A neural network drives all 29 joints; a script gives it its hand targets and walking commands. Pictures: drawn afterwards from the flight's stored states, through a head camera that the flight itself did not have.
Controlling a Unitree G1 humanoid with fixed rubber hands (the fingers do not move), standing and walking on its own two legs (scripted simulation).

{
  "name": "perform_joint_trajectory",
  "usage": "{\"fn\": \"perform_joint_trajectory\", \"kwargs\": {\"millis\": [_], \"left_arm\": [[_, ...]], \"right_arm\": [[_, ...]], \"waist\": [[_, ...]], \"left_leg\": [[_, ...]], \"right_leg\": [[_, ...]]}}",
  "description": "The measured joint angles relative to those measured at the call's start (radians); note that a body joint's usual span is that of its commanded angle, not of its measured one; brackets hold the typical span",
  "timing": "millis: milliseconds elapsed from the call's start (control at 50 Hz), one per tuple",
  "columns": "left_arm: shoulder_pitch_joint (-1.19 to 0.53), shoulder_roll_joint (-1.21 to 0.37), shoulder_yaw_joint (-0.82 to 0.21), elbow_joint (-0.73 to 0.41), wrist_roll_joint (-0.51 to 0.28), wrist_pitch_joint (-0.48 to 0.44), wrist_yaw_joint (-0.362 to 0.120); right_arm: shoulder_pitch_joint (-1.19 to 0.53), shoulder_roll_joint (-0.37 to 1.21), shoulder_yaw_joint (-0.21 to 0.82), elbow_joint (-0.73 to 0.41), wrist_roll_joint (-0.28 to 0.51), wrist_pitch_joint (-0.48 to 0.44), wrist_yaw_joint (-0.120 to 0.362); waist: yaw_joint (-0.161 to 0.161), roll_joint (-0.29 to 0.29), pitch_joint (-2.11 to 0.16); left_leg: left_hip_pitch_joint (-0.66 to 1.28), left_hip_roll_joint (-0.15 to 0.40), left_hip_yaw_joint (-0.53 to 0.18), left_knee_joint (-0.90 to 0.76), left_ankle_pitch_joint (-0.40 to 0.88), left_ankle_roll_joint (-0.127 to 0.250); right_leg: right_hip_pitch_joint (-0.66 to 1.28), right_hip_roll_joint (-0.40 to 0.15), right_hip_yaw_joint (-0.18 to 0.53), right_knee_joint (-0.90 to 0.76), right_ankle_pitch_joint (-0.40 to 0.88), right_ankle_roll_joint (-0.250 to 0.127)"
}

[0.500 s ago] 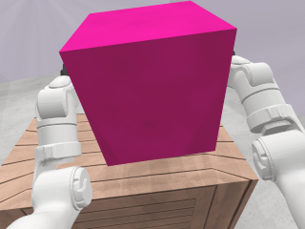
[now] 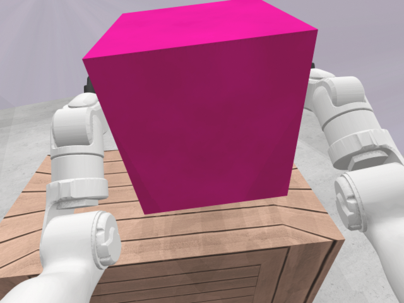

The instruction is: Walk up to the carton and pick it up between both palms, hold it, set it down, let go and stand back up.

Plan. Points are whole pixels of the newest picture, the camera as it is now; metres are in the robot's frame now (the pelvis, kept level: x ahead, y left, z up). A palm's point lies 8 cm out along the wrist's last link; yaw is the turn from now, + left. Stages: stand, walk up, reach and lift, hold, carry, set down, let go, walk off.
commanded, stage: hold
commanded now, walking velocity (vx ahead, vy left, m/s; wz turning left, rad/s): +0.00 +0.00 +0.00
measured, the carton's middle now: (202, 101) +0.41 +0.00 +0.27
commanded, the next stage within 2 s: none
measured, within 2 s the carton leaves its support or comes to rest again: neither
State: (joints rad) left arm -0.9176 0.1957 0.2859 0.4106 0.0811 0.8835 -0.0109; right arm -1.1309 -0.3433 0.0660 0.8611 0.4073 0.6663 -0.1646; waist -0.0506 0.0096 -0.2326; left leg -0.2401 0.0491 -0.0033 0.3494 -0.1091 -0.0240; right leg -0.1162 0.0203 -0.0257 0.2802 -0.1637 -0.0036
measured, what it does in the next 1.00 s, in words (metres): stands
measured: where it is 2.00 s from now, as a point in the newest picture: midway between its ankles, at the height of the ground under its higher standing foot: outside the picture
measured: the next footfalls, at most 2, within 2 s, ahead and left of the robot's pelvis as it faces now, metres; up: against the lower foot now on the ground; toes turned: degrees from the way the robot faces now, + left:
none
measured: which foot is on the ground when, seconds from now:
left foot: down 0.00-1.00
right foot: down 0.00-1.00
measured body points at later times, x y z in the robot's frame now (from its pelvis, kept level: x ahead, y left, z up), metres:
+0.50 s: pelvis +0.01 +0.00 +0.00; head -0.09 +0.00 +0.44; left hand +0.38 +0.18 +0.29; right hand +0.39 -0.19 +0.31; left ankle +0.05 +0.13 -0.75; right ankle -0.01 -0.12 -0.75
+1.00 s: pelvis +0.00 +0.00 +0.00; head -0.09 +0.01 +0.44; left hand +0.38 +0.18 +0.30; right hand +0.38 -0.19 +0.32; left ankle +0.05 +0.13 -0.75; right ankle -0.01 -0.12 -0.75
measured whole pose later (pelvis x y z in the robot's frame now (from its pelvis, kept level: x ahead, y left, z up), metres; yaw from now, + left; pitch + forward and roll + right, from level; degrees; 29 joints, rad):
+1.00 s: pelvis +0.00 +0.00 +0.00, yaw +0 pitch +0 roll -1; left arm -0.95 0.20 0.30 0.46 0.09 0.88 -0.02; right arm -1.14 -0.33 0.05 0.87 0.40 0.69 -0.17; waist -0.05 0.00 -0.23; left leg -0.24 0.05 -0.01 0.34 -0.10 -0.02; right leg -0.12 0.02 -0.02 0.28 -0.16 -0.01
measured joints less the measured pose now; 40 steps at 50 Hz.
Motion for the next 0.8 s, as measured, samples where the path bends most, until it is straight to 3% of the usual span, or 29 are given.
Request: {"fn": "perform_joint_trajectory", "kwargs": {"millis": [480,800], "left_arm": [[0.069,-0.016,0.021,-0.104,0.001,0.032,-0.002],[0.013,-0.001,0.027,-0.007,0.007,0.008,-0.017]], "right_arm": [[0.071,0.002,0.027,-0.111,0.042,0.029,-0.033],[0.027,0.02,-0.015,-0.04,-0.009,0.032,-0.019]], "waist": [[-0.011,0.008,0.011],[0.002,0.006,-0.002]], "left_leg": [[0.024,0.002,-0.008,0.002,-0.011,-0.004],[0.02,0.001,-0.003,-0.012,0.007,-0.003]], "right_leg": [[0.031,0.003,-0.006,-0.008,-0.008,-0.002],[0.012,0.002,0.0,0.006,-0.003,-0.003]]}}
